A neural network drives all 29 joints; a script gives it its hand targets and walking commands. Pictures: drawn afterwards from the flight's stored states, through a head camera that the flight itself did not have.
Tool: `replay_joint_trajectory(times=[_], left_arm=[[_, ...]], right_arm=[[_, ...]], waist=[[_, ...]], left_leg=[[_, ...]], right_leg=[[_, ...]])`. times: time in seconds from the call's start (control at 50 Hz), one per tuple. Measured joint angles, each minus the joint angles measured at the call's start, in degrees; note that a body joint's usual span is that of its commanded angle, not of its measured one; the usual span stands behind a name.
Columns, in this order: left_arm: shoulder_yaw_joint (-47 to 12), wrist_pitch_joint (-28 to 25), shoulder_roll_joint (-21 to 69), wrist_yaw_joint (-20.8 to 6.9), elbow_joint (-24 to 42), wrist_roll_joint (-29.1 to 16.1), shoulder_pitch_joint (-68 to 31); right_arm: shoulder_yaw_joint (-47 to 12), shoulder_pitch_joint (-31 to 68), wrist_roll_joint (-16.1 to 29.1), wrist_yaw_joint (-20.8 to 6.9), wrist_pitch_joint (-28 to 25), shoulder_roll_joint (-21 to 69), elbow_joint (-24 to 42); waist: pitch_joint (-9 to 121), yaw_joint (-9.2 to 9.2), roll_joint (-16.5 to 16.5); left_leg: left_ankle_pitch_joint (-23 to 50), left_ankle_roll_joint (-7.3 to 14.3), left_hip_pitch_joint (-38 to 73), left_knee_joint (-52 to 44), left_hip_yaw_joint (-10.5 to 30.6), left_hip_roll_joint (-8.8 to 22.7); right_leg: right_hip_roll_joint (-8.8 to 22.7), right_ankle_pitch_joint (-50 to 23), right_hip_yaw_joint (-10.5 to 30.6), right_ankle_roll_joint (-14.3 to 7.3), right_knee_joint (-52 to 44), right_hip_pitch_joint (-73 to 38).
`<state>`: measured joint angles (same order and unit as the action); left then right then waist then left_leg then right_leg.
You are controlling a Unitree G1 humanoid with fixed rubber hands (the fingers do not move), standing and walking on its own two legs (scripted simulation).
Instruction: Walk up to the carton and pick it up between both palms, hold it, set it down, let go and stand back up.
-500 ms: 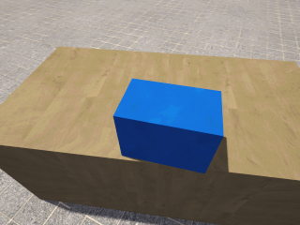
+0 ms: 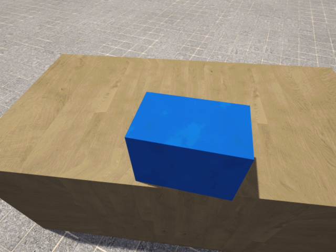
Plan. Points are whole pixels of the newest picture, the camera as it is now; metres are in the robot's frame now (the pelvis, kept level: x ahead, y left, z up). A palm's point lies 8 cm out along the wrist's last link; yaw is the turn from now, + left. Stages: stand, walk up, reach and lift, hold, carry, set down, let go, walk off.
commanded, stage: walk up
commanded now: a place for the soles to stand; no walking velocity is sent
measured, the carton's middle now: (188, 145) +0.42 -0.03 +0.00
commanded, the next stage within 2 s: reach and lift in 0.84 s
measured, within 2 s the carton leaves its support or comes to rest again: neither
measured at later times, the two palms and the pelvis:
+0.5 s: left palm out of the picture -0.04 +0.24 -0.14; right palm out of the picture -0.01 -0.24 -0.14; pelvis -0.02 +0.00 +0.00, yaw +0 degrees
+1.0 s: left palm out of the picture +0.08 +0.26 -0.15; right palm out of the picture +0.08 -0.26 -0.15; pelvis -0.04 -0.01 -0.03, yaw -3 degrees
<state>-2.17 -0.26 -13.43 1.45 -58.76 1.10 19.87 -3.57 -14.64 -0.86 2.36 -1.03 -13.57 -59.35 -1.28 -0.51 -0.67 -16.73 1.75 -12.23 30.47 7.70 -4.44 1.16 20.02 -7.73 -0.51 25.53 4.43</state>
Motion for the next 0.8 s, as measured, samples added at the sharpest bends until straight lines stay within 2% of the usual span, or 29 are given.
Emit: replay_joint_trajectory(times=[0.8], left_arm=[[0.02, -0.26, 0.99, 0.23, -1.89, -0.14, 1.94]], right_arm=[[-0.50, -1.53, 0.01, 0.07, 0.09, 0.84, -3.23]], waist=[[-0.15, 0.02, -0.20]], left_leg=[[1.51, -0.67, -0.08, -0.91, -0.36, 0.97]], right_leg=[[-0.87, -1.63, 0.47, -0.63, -0.62, 0.46]])
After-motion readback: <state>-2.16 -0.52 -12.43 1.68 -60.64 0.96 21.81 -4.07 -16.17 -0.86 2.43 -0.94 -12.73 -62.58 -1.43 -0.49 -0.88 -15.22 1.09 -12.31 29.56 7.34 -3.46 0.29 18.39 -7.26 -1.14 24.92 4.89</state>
